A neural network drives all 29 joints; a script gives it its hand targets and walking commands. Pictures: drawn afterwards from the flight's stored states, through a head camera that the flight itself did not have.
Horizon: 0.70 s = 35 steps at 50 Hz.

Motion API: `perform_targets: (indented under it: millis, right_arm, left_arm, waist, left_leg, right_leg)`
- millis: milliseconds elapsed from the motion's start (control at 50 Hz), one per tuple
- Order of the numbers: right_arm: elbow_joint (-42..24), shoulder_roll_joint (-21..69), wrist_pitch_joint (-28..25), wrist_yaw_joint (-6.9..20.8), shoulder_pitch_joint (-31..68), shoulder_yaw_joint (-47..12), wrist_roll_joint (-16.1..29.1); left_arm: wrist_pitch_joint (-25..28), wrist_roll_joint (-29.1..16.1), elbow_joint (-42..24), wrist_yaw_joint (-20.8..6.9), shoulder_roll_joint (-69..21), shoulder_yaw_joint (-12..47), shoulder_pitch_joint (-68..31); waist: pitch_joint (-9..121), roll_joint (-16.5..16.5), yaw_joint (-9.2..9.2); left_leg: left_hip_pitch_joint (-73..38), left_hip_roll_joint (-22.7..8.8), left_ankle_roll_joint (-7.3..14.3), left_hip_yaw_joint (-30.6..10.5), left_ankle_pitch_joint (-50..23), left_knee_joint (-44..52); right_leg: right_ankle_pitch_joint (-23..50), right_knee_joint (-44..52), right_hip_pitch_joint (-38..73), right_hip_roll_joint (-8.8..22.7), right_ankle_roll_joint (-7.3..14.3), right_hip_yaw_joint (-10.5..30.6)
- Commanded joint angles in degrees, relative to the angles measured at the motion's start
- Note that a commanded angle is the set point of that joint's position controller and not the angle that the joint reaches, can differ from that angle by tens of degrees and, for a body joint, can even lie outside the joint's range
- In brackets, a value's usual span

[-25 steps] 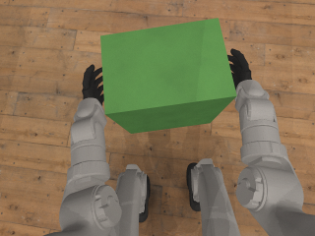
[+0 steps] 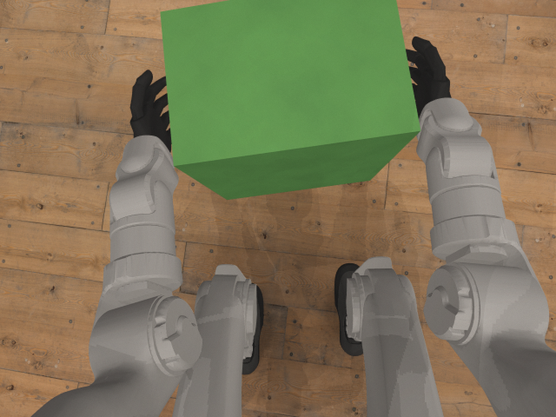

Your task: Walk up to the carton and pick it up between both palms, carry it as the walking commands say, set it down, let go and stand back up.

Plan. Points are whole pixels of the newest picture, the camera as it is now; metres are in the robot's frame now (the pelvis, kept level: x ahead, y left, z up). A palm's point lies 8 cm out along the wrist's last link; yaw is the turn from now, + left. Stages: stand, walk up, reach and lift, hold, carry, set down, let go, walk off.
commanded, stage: set down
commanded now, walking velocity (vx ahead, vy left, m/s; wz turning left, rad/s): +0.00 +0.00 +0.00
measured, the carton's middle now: (288, 115) +0.53 -0.01 -0.17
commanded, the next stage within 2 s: none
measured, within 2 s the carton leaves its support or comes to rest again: neither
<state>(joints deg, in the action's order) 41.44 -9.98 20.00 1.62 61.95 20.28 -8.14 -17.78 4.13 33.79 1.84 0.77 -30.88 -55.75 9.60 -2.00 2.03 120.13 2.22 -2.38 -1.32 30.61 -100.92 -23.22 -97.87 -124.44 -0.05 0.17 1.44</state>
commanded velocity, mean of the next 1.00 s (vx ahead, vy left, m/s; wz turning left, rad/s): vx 0.00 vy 0.00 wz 0.00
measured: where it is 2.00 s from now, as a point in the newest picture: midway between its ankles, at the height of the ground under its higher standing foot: (299, 333)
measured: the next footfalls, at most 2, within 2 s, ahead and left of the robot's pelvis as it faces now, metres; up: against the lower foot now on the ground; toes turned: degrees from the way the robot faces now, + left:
none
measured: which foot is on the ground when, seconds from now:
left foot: down 0.00-1.00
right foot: down 0.00-1.00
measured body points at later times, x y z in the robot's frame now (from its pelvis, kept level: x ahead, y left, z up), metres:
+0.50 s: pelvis -0.01 +0.01 -0.06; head +0.34 -0.02 +0.22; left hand +0.52 +0.17 -0.20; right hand +0.55 -0.19 -0.20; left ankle +0.09 +0.13 -0.45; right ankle +0.12 -0.12 -0.45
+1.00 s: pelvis -0.03 +0.01 -0.10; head +0.34 -0.01 +0.15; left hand +0.53 +0.16 -0.26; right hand +0.55 -0.20 -0.25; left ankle +0.09 +0.13 -0.45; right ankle +0.12 -0.12 -0.45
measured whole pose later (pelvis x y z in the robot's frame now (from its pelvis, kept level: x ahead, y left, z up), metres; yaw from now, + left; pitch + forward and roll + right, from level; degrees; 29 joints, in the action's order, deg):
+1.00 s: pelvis -0.03 +0.01 -0.10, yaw +1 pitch +28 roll +3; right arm 58.5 -25.5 14.9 -0.6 87.5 8.3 5.0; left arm -13.6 -7.5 47.0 9.0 11.7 -19.3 -79.4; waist -29.9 -1.3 -0.2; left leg 117.3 4.2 -2.6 0.2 35.3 -124.0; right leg -27.2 -121.2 -122.5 0.3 -0.7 3.4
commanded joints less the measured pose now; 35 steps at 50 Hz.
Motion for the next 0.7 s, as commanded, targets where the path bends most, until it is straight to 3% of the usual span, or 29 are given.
perform_targets:
  millis: [0,20,40,60,80,100,120,140,160,200,220,260,280,300,320,380,400,440,460,480,500,520,540,560,580,620,640,660,680]
  right_arm:
    - [-3.9,53.5,-1.9,10.9,35.3,-28.3,8.5]
    - [-3.3,51.7,-1.9,11.0,34.2,-27.4,8.2]
    - [-5.3,50.8,-2.5,11.3,38.2,-28.4,9.6]
    - [-2.1,52.4,-2.1,11.1,35.8,-28.0,8.4]
    - [-3.0,49.8,-2.6,11.2,38.3,-27.4,9.0]
    - [-0.3,50.2,-2.2,10.8,36.1,-25.9,7.9]
    - [-1.3,50.7,-2.3,10.9,37.4,-26.0,8.1]
    - [-1.0,50.7,-2.2,11.0,37.8,-26.8,8.3]
    - [-3.0,48.3,-2.7,10.9,39.9,-26.8,8.5]
    - [0.9,48.9,-2.9,10.6,36.9,-25.5,8.3]
    - [0.1,47.9,-3.4,10.9,38.9,-25.1,9.1]
    - [-2.0,48.0,-3.7,10.7,39.9,-26.7,9.9]
    - [-3.3,45.0,-4.0,10.4,42.7,-27.7,10.5]
    - [-2.6,44.8,-4.3,10.6,42.4,-27.6,11.2]
    - [-0.2,45.0,-4.3,10.8,40.3,-26.5,10.5]
    - [-3.0,43.5,-4.7,10.4,43.1,-28.1,11.8]
    - [-2.7,42.4,-5.2,10.7,45.3,-28.2,12.3]
    - [-2.0,43.7,-5.3,11.1,45.6,-28.8,13.4]
    - [-2.9,41.9,-5.8,10.9,47.3,-29.4,14.7]
    - [-2.7,40.1,-5.5,10.8,47.4,-29.0,14.2]
    - [-2.2,41.1,-5.3,10.8,47.9,-29.1,14.7]
    - [-3.1,41.8,-5.5,10.8,47.8,-30.0,15.2]
    - [-2.7,40.0,-5.5,10.8,50.6,-30.4,16.0]
    - [-4.7,38.0,-5.6,10.3,51.9,-31.0,16.0]
    - [-3.3,39.4,-5.3,10.4,53.3,-31.2,17.1]
    - [-6.5,37.4,-5.6,10.4,55.2,-33.3,18.3]
    - [-8.2,36.2,-5.9,10.2,58.2,-33.6,19.7]
    - [-9.6,36.9,-6.1,10.0,61.2,-34.6,20.9]
    - [-12.1,36.9,-6.6,9.4,61.5,-35.9,22.0]
  left_arm:
    - [0.8,-6.9,-2.7,-14.3,-45.0,34.5,-41.8]
    - [0.7,-8.0,-2.8,-14.1,-43.9,34.9,-44.6]
    - [0.5,-7.9,-2.6,-14.1,-44.6,35.7,-44.5]
    - [1.0,-8.4,-3.1,-13.7,-44.8,35.6,-46.0]
    - [0.7,-7.8,-1.0,-13.8,-43.6,34.6,-44.9]
    - [0.4,-7.3,1.3,-13.8,-44.0,33.2,-44.4]
    - [0.8,-6.8,-0.2,-13.5,-42.5,32.5,-46.5]
    - [0.9,-7.4,-0.1,-13.6,-42.5,33.0,-44.7]
    - [0.8,-8.5,0.0,-13.7,-43.8,34.0,-46.5]
    - [1.6,-9.2,-0.4,-13.1,-43.3,33.9,-48.0]
    - [1.9,-9.0,-1.4,-12.8,-42.8,34.7,-50.7]
    - [2.2,-10.4,-4.0,-12.3,-44.0,36.3,-52.4]
    - [2.4,-11.0,-2.9,-11.8,-41.5,36.2,-51.3]
    - [2.5,-11.1,-2.9,-11.6,-41.6,36.9,-51.6]
    - [2.7,-10.9,-2.0,-11.2,-41.1,37.0,-51.4]
    - [2.9,-12.1,-3.1,-10.6,-41.7,37.7,-52.8]
    - [3.2,-12.2,-2.3,-10.0,-40.5,37.7,-52.8]
    - [3.7,-12.6,-4.4,-9.5,-40.1,39.0,-56.1]
    - [3.6,-12.5,-3.8,-9.3,-38.6,39.2,-56.4]
    - [3.5,-13.2,-2.8,-9.2,-39.0,39.4,-56.7]
    - [4.0,-14.5,-6.6,-8.8,-38.3,40.5,-60.6]
    - [3.8,-14.6,-5.4,-8.8,-39.5,41.4,-58.9]
    - [3.7,-14.6,-3.8,-8.7,-37.3,40.0,-60.0]
    - [3.8,-15.6,-5.1,-8.4,-37.2,40.4,-61.2]
    - [3.5,-14.8,-4.0,-8.2,-37.1,40.3,-61.5]
    - [3.5,-16.6,-7.9,-8.0,-36.0,42.9,-63.7]
    - [3.8,-17.5,-9.6,-7.6,-35.5,42.9,-65.3]
    - [4.1,-19.2,-10.4,-7.3,-35.5,42.8,-67.0]
    - [4.4,-20.1,-9.0,-7.0,-36.5,42.6,-64.1]
  waist:
    - [63.2,6.5,1.09]
    - [62.7,5.7,-0.31]
    - [64.9,3.9,0.75]
    - [63.4,6.5,-0.59]
    - [61.0,5.3,0.1]
    - [58.6,6.0,-1.41]
    - [57.0,4.7,0.48]
    - [60.2,8.0,-0.52]
    - [61.5,7.6,-1.78]
    - [60.5,5.1,-1.01]
    - [59.0,4.5,-1.72]
    - [64.0,4.6,-1.76]
    - [64.6,6.5,-2.41]
    - [63.0,3.2,-1.69]
    - [61.5,4.0,-2.2]
    - [66.2,4.5,-2.6]
    - [64.8,3.8,-3.05]
    - [67.5,4.0,-2.03]
    - [67.0,1.9,-0.57]
    - [68.9,2.6,-2.45]
    - [69.0,3.7,-3.0]
    - [73.8,4.7,-2.85]
    - [71.1,3.9,-1.13]
    - [75.3,5.4,-2.05]
    - [74.9,4.3,-1.02]
    - [81.6,4.6,-0.67]
    - [83.8,3.1,-0.89]
    - [85.8,4.6,-0.61]
    - [84.6,5.6,-0.69]
  left_leg:
    - [-18.6,6.3,0.7,6.8,-12.3,6.7]
    - [-19.1,6.1,0.5,6.3,-13.1,6.1]
    - [-21.1,6.0,0.4,6.0,-14.1,6.1]
    - [-19.3,6.1,0.3,6.3,-12.5,5.7]
    - [-19.1,6.2,0.3,6.4,-12.5,5.4]
    - [-17.2,6.0,0.6,6.4,-9.9,5.0]
    - [-15.8,5.9,0.6,6.9,-10.0,4.8]
    - [-15.6,5.8,0.7,6.7,-10.0,3.9]
    - [-17.6,6.1,0.6,6.0,-12.0,3.8]
    - [-16.6,6.2,0.1,6.4,-11.8,2.7]
    - [-18.3,6.0,0.1,6.0,-12.4,2.9]
    - [-20.8,6.2,-0.1,6.2,-15.5,1.3]
    - [-20.5,5.8,0.1,5.9,-15.9,-0.1]
    - [-19.2,5.8,-0.3,6.3,-17.1,-0.2]
    - [-21.0,6.1,-0.2,5.9,-16.0,-0.1]
    - [-21.0,5.9,-0.3,6.9,-16.3,-2.5]
    - [-21.2,5.8,-0.2,6.0,-15.5,-2.2]
    - [-24.5,5.9,-0.1,6.1,-16.8,-3.6]
    - [-24.6,5.6,-0.3,6.7,-16.3,-4.2]
    - [-25.3,5.4,-0.4,6.4,-15.6,-4.7]
    - [-24.9,5.7,-0.3,6.4,-15.8,-4.9]
    - [-27.9,5.6,-0.2,6.3,-16.3,-5.9]
    - [-26.2,5.4,-0.1,6.7,-14.6,-6.3]
    - [-28.3,5.3,-0.5,6.9,-15.3,-7.5]
    - [-29.7,4.9,-0.2,6.7,-14.7,-7.4]
    - [-34.0,4.7,-0.5,6.8,-17.3,-8.9]
    - [-35.9,4.7,0.0,6.7,-19.0,-9.7]
    - [-37.4,4.7,0.3,6.5,-19.4,-10.4]
    - [-35.5,4.7,0.7,7.2,-21.5,-11.3]
  right_leg:
    - [15.0,2.9,48.1,-6.4,-0.7,-3.0]
    - [15.7,1.8,46.4,-6.4,-0.2,-3.4]
    - [15.3,0.9,44.9,-6.4,-0.3,-3.5]
    - [14.6,1.6,46.3,-6.3,-0.2,-3.5]
    - [13.7,1.1,43.1,-6.2,-0.4,-3.8]
    - [11.7,0.9,43.2,-6.1,-0.5,-3.9]
    - [11.9,1.0,41.1,-6.0,-0.1,-3.0]
    - [13.1,-0.1,44.6,-5.9,-0.5,-3.9]
    - [14.4,-1.3,43.6,-6.1,-0.4,-4.8]
    - [14.2,-2.2,43.1,-5.9,0.1,-3.7]
    - [13.2,-2.3,39.9,-5.7,0.1,-4.1]
    - [15.4,-3.7,41.2,-5.8,0.4,-4.7]
    - [16.0,-4.8,42.0,-5.6,0.1,-4.9]
    - [17.9,-5.4,41.6,-5.3,0.4,-4.1]
    - [15.5,-5.3,38.5,-5.3,0.1,-4.8]
    - [16.9,-7.0,43.5,-5.1,0.5,-4.3]
    - [16.0,-8.3,40.5,-4.8,0.2,-5.1]
    - [15.4,-8.8,39.8,-5.0,0.0,-5.0]
    - [15.3,-9.6,40.7,-4.8,0.2,-4.3]
    - [15.3,-10.1,42.7,-4.6,0.5,-4.6]
    - [16.0,-10.8,42.9,-4.7,0.3,-5.1]
    - [16.3,-11.7,46.1,-4.7,0.2,-4.9]
    - [14.5,-12.2,43.9,-4.4,0.0,-4.7]
    - [15.2,-13.0,47.3,-4.4,0.1,-4.9]
    - [14.8,-13.7,48.1,-4.2,0.1,-4.5]
    - [17.3,-15.5,52.1,-4.4,0.2,-4.6]
    - [17.9,-16.9,52.4,-4.5,0.3,-4.4]
    - [18.0,-17.5,54.3,-4.3,0.3,-4.4]
    - [23.4,-18.0,59.5,-4.1,0.4,-3.7]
